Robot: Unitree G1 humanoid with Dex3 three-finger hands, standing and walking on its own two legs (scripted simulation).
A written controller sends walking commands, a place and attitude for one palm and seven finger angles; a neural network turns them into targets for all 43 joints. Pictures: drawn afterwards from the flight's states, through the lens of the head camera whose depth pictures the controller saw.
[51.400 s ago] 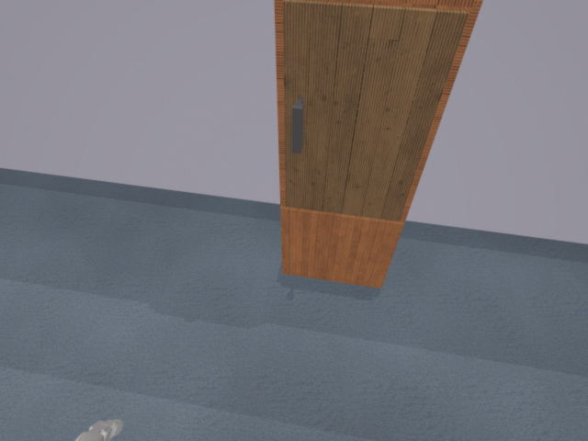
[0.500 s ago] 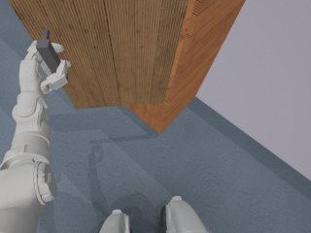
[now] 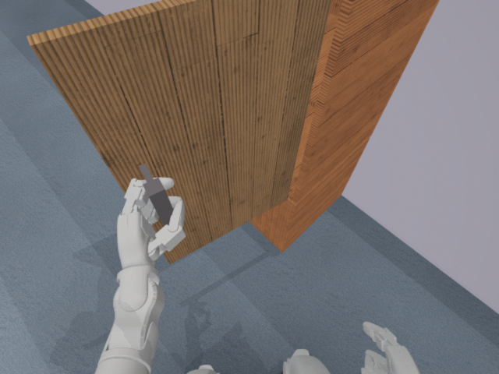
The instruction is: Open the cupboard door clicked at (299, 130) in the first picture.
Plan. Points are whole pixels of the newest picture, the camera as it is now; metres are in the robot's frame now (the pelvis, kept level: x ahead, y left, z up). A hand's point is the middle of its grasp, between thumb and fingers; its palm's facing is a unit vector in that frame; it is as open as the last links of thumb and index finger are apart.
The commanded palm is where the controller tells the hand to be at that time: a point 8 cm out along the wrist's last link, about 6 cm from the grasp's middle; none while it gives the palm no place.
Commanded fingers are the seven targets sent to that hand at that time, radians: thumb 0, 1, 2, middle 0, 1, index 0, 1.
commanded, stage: pull the door open along its arc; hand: left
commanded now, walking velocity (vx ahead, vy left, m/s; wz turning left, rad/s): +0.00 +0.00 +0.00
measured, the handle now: (158, 199) +0.38 +0.16 +0.04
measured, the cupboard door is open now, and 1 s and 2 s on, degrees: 78 93 93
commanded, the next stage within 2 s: open thumb and fingers to let go in 0.38 s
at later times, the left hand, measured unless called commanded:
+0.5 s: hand (222, 258) +0.28 +0.05 +0.04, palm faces +0.44 -0.90 -0.06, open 6.5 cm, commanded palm +0.23 +0.09 +0.03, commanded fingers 0.00 0.76 0.84 -0.39 -1.34 -0.39 -1.34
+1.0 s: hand (216, 260) +0.28 +0.06 +0.04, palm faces +0.46 -0.89 -0.03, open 12.6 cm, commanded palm +0.23 +0.10 +0.03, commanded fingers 0.00 -0.50 0.30 -0.26 -0.95 -0.26 -0.95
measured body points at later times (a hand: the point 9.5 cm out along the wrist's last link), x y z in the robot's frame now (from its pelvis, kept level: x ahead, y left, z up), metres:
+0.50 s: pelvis +0.01 -0.05 +0.00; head +0.07 -0.07 +0.44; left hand +0.25 +0.10 +0.05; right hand +0.19 -0.26 -0.12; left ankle -0.04 +0.09 -0.68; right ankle +0.03 -0.12 -0.68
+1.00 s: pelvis -0.03 -0.05 -0.01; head +0.02 -0.07 +0.44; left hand +0.25 +0.10 +0.05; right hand +0.15 -0.26 -0.12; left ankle -0.04 +0.09 -0.68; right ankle +0.03 -0.12 -0.68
